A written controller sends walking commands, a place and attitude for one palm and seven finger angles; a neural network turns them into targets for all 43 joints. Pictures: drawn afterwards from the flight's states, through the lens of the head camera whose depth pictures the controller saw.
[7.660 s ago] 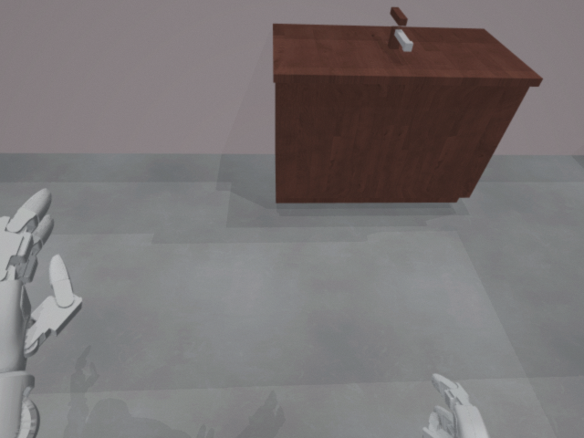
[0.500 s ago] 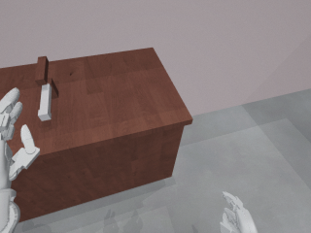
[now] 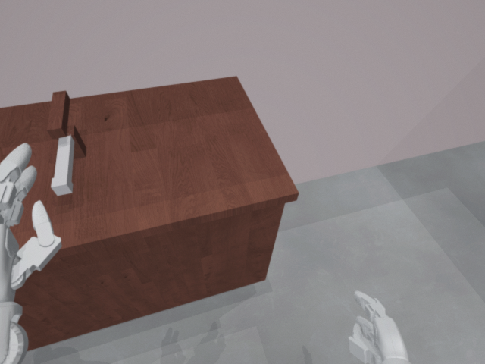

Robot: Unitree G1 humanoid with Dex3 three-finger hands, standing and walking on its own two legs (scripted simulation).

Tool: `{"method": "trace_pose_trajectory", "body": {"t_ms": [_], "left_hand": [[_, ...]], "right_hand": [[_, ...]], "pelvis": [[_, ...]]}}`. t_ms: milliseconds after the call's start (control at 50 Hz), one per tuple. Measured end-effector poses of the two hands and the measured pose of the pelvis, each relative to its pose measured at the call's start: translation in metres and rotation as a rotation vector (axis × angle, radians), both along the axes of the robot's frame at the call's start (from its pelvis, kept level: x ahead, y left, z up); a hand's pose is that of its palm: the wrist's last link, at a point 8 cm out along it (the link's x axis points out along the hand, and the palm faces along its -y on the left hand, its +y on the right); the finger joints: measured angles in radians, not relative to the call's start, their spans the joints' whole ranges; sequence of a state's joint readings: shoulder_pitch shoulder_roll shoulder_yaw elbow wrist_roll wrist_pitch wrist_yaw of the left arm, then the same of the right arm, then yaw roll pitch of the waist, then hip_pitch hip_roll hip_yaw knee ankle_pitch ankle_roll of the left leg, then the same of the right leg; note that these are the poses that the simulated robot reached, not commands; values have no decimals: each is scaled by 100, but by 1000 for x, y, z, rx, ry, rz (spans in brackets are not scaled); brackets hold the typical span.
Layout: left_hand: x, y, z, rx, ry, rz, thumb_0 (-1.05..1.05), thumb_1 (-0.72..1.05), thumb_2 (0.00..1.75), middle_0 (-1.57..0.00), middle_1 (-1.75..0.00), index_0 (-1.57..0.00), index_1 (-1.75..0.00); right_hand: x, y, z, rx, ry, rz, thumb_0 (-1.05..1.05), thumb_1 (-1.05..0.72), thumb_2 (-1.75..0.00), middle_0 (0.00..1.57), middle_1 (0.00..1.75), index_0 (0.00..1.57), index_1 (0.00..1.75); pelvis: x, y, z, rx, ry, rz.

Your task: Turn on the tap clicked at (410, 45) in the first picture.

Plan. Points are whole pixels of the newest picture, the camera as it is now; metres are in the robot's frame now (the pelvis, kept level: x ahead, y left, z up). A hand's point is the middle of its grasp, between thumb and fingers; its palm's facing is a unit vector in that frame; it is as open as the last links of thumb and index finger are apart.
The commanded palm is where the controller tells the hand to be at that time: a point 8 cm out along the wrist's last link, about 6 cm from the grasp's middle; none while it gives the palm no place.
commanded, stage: look again from close up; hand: left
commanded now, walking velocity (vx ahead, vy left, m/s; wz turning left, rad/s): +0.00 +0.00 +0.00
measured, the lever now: (62, 185) +0.41 +0.40 +0.00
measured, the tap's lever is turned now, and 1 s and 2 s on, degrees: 0 0 0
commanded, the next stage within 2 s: shuffle to correct the standing spot in 0.24 s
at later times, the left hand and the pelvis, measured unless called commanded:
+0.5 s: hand (51, 259) +0.20 +0.24 +0.16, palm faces +0.40 -0.84 -0.35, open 7.5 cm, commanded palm +0.14 +0.28 +0.17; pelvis -0.01 +0.00 +0.00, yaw +1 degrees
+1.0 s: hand (35, 222) +0.24 +0.28 +0.16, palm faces +0.39 -0.82 -0.41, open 7.5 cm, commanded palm +0.18 +0.32 +0.17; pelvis +0.03 +0.03 -0.02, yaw +3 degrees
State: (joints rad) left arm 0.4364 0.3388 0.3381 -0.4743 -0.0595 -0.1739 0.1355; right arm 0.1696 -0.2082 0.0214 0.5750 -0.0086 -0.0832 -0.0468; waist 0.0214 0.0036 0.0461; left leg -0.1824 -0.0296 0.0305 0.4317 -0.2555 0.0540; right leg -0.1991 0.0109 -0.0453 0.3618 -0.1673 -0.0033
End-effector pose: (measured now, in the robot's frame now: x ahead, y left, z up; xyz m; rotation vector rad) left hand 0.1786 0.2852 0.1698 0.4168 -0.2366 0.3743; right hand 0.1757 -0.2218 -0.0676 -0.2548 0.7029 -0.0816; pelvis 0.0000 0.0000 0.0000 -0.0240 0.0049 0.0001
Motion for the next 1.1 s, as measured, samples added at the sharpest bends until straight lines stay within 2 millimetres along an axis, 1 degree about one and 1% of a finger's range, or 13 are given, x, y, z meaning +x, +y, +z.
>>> {"method": "trace_pose_trajectory", "body": {"t_ms": [140,340,460,560,660,740,820,900,960,1040,1100], "left_hand": [[-7,-3,4,6,-7,-9,2,89,90,-21,-30,-21,-30],[-18,-4,2,-4,3,8,2,89,90,-21,-30,-21,-30],[-22,-7,2,2,-3,5,2,89,90,-21,-30,-21,-30],[-21,-5,-1,9,-9,5,2,89,90,-21,-30,-21,-30],[-12,3,-4,14,-29,6,2,89,90,-21,-30,-21,-30],[-1,11,-6,20,-45,-3,2,89,90,-21,-30,-21,-30],[10,17,-4,51,-48,-21,2,89,90,-21,-30,-21,-30],[21,19,3,93,-44,-44,2,89,90,-21,-30,-21,-30],[21,23,7,109,-74,-58,2,89,90,-21,-30,-21,-30],[18,39,6,109,-110,-31,2,88,90,-21,-30,-21,-30],[24,52,2,109,-151,-24,2,88,90,-21,-30,-21,-30]], "right_hand": [[-12,1,-2,14,4,-10,1,-91,-89,20,30,20,30],[-27,-6,-3,9,13,-22,1,-90,-89,20,30,20,30],[-29,-11,-4,1,7,-24,1,-90,-89,20,30,20,30],[-27,-15,-6,-10,2,-34,1,-90,-89,20,30,20,30],[-21,-16,-12,-24,17,-42,1,-90,-89,20,30,20,30],[-12,-12,-16,-28,29,-46,1,-91,-89,20,30,20,30],[1,-1,-19,-15,22,-43,1,-91,-89,20,30,20,30],[15,13,-24,18,18,-23,1,-91,-89,20,30,20,30],[24,22,-26,34,41,-1,1,-91,-89,20,30,20,30],[35,33,-25,13,70,24,1,-91,-89,20,30,20,30],[46,42,-33,-5,24,2,1,-90,-89,20,30,20,30]], "pelvis": [[-6,-1,1,3,-7,0],[-14,-3,2,6,-13,3],[-16,-5,0,5,-15,10],[-10,-3,-4,-3,-10,17],[0,2,-9,-11,-9,27],[9,10,-14,-9,-13,30],[18,17,-17,6,-12,24],[27,22,-18,-12,-9,37],[30,26,-19,-16,-15,54],[38,38,-22,-5,-26,42],[43,54,-35,1,-51,33]]}}
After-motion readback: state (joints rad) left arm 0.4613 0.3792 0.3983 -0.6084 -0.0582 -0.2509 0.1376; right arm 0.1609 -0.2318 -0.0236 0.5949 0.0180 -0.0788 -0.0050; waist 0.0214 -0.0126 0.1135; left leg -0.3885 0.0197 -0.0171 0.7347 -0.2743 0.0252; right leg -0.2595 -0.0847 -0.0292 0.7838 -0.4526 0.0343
